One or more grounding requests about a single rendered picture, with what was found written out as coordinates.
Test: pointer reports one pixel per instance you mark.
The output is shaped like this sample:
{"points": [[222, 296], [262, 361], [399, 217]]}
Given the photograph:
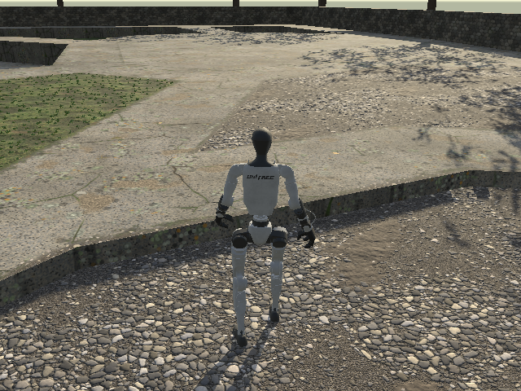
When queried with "robot right hand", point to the robot right hand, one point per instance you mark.
{"points": [[310, 236]]}

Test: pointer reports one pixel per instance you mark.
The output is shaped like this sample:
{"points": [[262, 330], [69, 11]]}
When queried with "robot left thigh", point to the robot left thigh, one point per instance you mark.
{"points": [[239, 242]]}

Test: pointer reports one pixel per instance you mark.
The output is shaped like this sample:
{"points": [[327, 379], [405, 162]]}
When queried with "left robot forearm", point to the left robot forearm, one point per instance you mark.
{"points": [[221, 209]]}

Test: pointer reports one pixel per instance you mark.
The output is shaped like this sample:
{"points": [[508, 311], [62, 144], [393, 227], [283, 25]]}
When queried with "right robot forearm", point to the right robot forearm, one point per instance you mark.
{"points": [[303, 217]]}

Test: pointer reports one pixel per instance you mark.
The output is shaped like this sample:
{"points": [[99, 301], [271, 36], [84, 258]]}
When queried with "left robot foot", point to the left robot foot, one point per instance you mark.
{"points": [[241, 339]]}

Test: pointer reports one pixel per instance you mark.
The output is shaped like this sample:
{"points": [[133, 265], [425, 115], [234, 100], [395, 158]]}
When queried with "robot right upper arm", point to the robot right upper arm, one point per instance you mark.
{"points": [[292, 189]]}

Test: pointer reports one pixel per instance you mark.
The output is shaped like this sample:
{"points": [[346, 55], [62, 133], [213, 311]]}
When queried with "robot left hand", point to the robot left hand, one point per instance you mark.
{"points": [[220, 223]]}

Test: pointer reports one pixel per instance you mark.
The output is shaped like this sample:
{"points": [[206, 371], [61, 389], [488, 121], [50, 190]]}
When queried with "robot left upper arm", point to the robot left upper arm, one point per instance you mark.
{"points": [[236, 170]]}

